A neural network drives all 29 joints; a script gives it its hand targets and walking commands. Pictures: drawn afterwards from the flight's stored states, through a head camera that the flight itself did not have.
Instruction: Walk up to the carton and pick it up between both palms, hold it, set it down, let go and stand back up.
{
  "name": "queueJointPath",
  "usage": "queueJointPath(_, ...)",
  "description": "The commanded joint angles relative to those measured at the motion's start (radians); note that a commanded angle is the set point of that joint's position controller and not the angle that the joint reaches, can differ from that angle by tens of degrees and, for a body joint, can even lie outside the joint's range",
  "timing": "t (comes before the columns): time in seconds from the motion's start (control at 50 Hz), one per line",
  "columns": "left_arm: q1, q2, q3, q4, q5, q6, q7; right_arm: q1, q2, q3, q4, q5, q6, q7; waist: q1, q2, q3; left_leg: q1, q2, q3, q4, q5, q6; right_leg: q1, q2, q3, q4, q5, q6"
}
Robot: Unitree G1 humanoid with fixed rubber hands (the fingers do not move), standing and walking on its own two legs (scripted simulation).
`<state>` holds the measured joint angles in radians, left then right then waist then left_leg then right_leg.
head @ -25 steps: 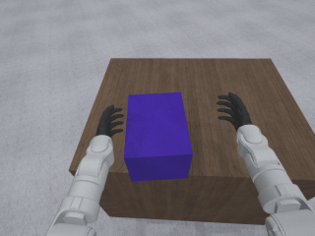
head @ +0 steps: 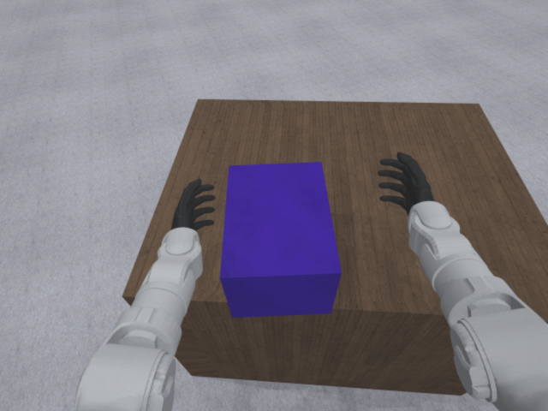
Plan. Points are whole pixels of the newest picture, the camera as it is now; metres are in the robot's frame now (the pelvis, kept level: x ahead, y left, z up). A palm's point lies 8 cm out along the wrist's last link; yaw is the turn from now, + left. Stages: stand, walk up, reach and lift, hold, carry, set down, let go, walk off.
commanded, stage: reach and lift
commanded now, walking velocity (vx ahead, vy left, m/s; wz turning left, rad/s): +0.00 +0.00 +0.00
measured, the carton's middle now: (278, 237) +0.43 +0.06 -0.06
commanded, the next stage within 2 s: none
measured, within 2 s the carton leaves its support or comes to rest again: neither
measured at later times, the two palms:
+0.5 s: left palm (193, 240) +0.38 +0.21 -0.01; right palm (389, 229) +0.43 -0.13 -0.01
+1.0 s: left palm (210, 242) +0.38 +0.18 -0.01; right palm (369, 231) +0.42 -0.10 -0.02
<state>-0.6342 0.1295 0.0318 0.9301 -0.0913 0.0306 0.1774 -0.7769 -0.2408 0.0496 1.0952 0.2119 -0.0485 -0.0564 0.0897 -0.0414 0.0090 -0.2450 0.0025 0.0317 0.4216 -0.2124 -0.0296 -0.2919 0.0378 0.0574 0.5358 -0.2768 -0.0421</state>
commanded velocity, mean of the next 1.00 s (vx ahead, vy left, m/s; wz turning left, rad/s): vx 0.00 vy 0.00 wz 0.00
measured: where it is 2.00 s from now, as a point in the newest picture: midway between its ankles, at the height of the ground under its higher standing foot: outside the picture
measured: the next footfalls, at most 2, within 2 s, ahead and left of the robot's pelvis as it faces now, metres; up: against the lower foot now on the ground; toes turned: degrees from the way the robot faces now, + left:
none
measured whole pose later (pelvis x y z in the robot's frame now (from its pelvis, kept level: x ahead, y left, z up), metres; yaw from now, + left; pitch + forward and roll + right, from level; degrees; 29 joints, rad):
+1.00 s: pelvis +0.01 +0.02 -0.01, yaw +0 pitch +23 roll +0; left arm -0.65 -0.06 0.22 1.12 0.16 -0.43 0.18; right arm -0.76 -0.11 -0.14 1.30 0.02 -0.46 -0.10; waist 0.11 -0.01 -0.21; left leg -0.71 0.01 0.03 0.55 -0.23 -0.01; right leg -0.70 0.05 0.06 0.54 -0.23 -0.01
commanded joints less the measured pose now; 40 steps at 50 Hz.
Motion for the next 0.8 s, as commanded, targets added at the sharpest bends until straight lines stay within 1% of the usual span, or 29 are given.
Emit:
queueJointPath(0.0,-0.435,0.045,0.145,-0.119,0.004,-0.235,-0.011,-0.438,-0.077,0.028,-0.01,0.085,-0.185,0.021,0.021,0.018,-0.613,-0.12,0.007,0.015,0.13,0.409,-0.016,0.04,-0.014,-0.024,-0.049,0.533,0.07)
queueJointPath(0.04,-0.444,0.015,0.103,0.018,-0.032,-0.306,-0.013,-0.444,-0.067,0.04,0.037,0.078,-0.224,0.035,0.006,-0.008,-0.601,-0.121,0.02,0.007,0.14,0.386,-0.017,-0.047,-0.012,-0.042,-0.035,0.472,0.069)
queueJointPath(0.06,-0.473,0.028,0.112,-0.009,-0.039,-0.331,-0.01,-0.451,-0.073,0.036,0.036,0.079,-0.24,0.039,0.016,0.02,-0.665,-0.129,0.02,0.01,0.163,0.399,-0.022,-0.078,-0.014,-0.041,-0.029,0.441,0.058)
queueJointPath(0.08,-0.493,0.029,0.095,0.072,-0.045,-0.347,-0.006,-0.486,-0.084,0.019,0.065,0.079,-0.252,0.041,0.023,0.031,-0.629,-0.168,0.019,0.007,0.156,0.329,-0.019,-0.127,-0.014,-0.043,-0.027,0.338,0.048)
queueJointPath(0.1,-0.506,0.059,0.088,0.065,-0.073,-0.359,0.001,-0.49,-0.103,0.058,0.057,0.107,-0.25,0.044,0.042,0.009,-0.659,-0.159,0.022,0.013,0.162,0.31,-0.013,-0.155,-0.011,-0.04,-0.032,0.302,0.05)
queueJointPath(0.12,-0.493,0.03,0.063,0.152,-0.065,-0.374,-0.007,-0.474,-0.085,0.037,0.123,0.089,-0.261,0.048,0.018,0.012,-0.629,-0.179,0.024,0.003,0.177,0.281,-0.017,-0.201,-0.016,-0.051,-0.032,0.261,0.047)
queueJointPath(0.14,-0.469,0.025,0.056,0.117,-0.09,-0.391,-0.006,-0.47,-0.072,0.054,0.072,0.085,-0.276,0.053,0.017,-0.034,-0.65,-0.168,0.024,0.004,0.179,0.281,-0.005,-0.194,-0.009,-0.053,-0.02,0.266,0.051)
queueJointPath(0.18,-0.517,0.041,0.055,0.215,-0.101,-0.437,-0.011,-0.492,-0.071,0.044,0.104,0.069,-0.296,0.053,0.0,-0.043,-0.675,-0.23,0.023,0.003,0.205,0.241,-0.001,-0.236,-0.012,-0.066,0.002,0.213,0.052)
queueJointPath(0.2,-0.499,0.042,0.053,0.187,-0.102,-0.449,-0.008,-0.492,-0.081,0.027,0.096,0.046,-0.304,0.048,0.005,-0.044,-0.716,-0.221,0.026,0.002,0.211,0.258,-0.005,-0.253,-0.008,-0.071,0.009,0.214,0.047)
queueJointPath(0.22,-0.577,0.06,0.038,0.19,-0.119,-0.463,-0.009,-0.516,-0.068,0.033,0.113,0.054,-0.299,0.053,-0.007,-0.041,-0.704,-0.249,0.026,0.005,0.209,0.189,-0.001,-0.286,-0.012,-0.071,0.003,0.14,0.048)
queueJointPath(0.26,-0.529,0.028,0.037,0.162,-0.137,-0.501,-0.002,-0.524,-0.076,0.0,0.041,0.022,-0.331,0.046,-0.009,-0.058,-0.856,-0.213,0.027,-0.001,0.25,0.301,-0.01,-0.297,0.008,-0.089,0.041,0.237,0.035)
queueJointPath(0.28,-0.497,0.023,0.044,0.138,-0.125,-0.506,0.001,-0.505,-0.094,0.001,0.063,0.009,-0.343,0.048,0.001,-0.043,-0.867,-0.199,0.025,0.0,0.249,0.325,-0.023,-0.297,0.007,-0.093,0.045,0.256,0.038)
queueJointPath(0.3,-0.471,0.003,0.028,0.133,-0.116,-0.523,-0.001,-0.484,-0.094,-0.024,0.048,0.009,-0.361,0.046,-0.02,-0.032,-0.932,-0.134,0.031,-0.011,0.259,0.397,-0.036,-0.331,0.016,-0.1,0.046,0.313,0.036)
queueJointPath(0.32,-0.491,-0.012,0.023,0.094,-0.117,-0.531,0.001,-0.498,-0.103,-0.028,0.07,-0.002,-0.37,0.048,-0.013,0.0,-0.997,-0.112,0.029,-0.018,0.273,0.476,-0.049,-0.339,0.021,-0.104,0.045,0.34,0.033)
queueJointPath(0.34,-0.495,-0.014,0.036,0.084,-0.109,-0.526,-0.001,-0.524,-0.106,-0.033,0.023,0.002,-0.381,0.046,-0.002,-0.006,-1.003,-0.109,0.025,-0.018,0.294,0.516,-0.054,-0.344,0.032,-0.11,0.062,0.342,0.033)
queueJointPath(0.38,-0.466,-0.036,0.027,0.03,-0.063,-0.527,0.007,-0.485,-0.125,-0.069,0.071,-0.015,-0.397,0.049,-0.013,0.054,-1.031,-0.032,0.033,-0.029,0.298,0.569,-0.08,-0.41,0.048,-0.123,0.039,0.313,0.022)
queueJointPath(0.42,-0.351,-0.072,0.038,-0.011,-0.051,-0.519,0.014,-0.436,-0.142,-0.058,0.05,0.005,-0.416,0.056,0.013,0.049,-1.066,0.048,0.044,-0.04,0.311,0.715,-0.096,-0.425,0.065,-0.135,0.04,0.364,0.021)
queueJointPath(0.44,-0.308,-0.076,0.047,-0.01,-0.016,-0.506,0.01,-0.408,-0.159,-0.091,0.103,-0.009,-0.423,0.051,-0.01,0.078,-1.038,0.114,0.051,-0.047,0.303,0.759,-0.106,-0.443,0.069,-0.138,0.008,0.349,0.015)
queueJointPath(0.46,-0.297,-0.082,0.06,0.022,0.004,-0.485,0.009,-0.421,-0.148,-0.071,0.142,-0.001,-0.419,0.056,0.008,0.054,-0.98,0.078,0.05,-0.04,0.294,0.732,-0.102,-0.441,0.073,-0.133,-0.018,0.321,0.015)
queueJointPath(0.5,-0.274,-0.086,0.072,0.053,0.014,-0.463,0.002,-0.427,-0.143,-0.067,0.098,0.0,-0.43,0.049,0.015,0.013,-0.938,0.036,0.042,-0.032,0.28,0.696,-0.083,-0.391,0.073,-0.13,-0.012,0.346,0.025)
queueJointPath(0.52,-0.273,-0.093,0.098,0.056,0.049,-0.456,0.001,-0.408,-0.11,-0.056,0.114,-0.001,-0.426,0.043,0.028,0.022,-0.921,0.0,0.037,-0.025,0.285,0.69,-0.081,-0.349,0.065,-0.117,-0.015,0.37,0.024)
queueJointPath(0.56,-0.232,-0.13,0.132,0.08,0.081,-0.45,-0.006,-0.37,-0.084,-0.038,0.174,-0.007,-0.43,0.039,0.02,0.008,-0.836,0.003,0.035,-0.011,0.267,0.708,-0.082,-0.305,0.067,-0.121,-0.014,0.429,0.032)
queueJointPath(0.58,-0.228,-0.13,0.149,0.104,0.09,-0.446,-0.006,-0.383,-0.076,-0.03,0.159,-0.009,-0.434,0.037,0.043,-0.018,-0.824,-0.019,0.036,-0.003,0.259,0.683,-0.07,-0.294,0.063,-0.11,-0.018,0.432,0.032)
queueJointPath(0.62,-0.233,-0.175,0.149,0.115,0.09,-0.455,-0.023,-0.372,-0.011,-0.003,0.152,-0.015,-0.433,0.029,0.033,-0.067,-0.78,-0.076,0.028,0.004,0.26,0.639,-0.055,-0.198,0.051,-0.1,-0.003,0.493,0.046)
queueJointPath(0.64,-0.26,-0.196,0.15,0.062,0.098,-0.472,-0.021,-0.375,0.021,-0.006,0.123,-0.028,-0.44,0.027,0.037,-0.051,-0.805,-0.071,0.029,0.014,0.258,0.652,-0.058,-0.196,0.048,-0.101,0.003,0.521,0.045)
queueJointPath(0.68,-0.276,-0.25,0.153,0.084,0.112,-0.491,-0.037,-0.401,0.086,-0.025,0.101,-0.071,-0.452,0.029,0.019,-0.091,-0.785,-0.116,0.025,0.007,0.259,0.602,-0.044,-0.183,0.041,-0.096,0.012,0.547,0.052)
queueJointPath(0.74,-0.342,-0.25,0.176,0.045,0.138,-0.516,-0.036,-0.431,0.133,-0.07,0.096,-0.122,-0.46,0.016,-0.004,-0.076,-0.824,-0.138,0.025,0.013,0.255,0.556,-0.038,-0.155,0.03,-0.084,0.019,0.552,0.056)
queueJointPath(0.76,-0.351,-0.286,0.165,0.035,0.141,-0.526,-0.041,-0.461,0.18,-0.059,0.042,-0.142,-0.465,0.015,-0.002,-0.097,-0.845,-0.139,0.022,0.017,0.265,0.567,-0.028,-0.147,0.031,-0.082,0.028,0.594,0.062)
queueJointPath(0.78,-0.345,-0.291,0.171,0.077,0.161,-0.529,-0.051,-0.44,0.203,-0.069,0.059,-0.176,-0.468,0.006,-0.022,-0.103,-0.825,-0.152,0.021,0.017,0.263,0.555,-0.029,-0.131,0.022,-0.084,0.034,0.618,0.068)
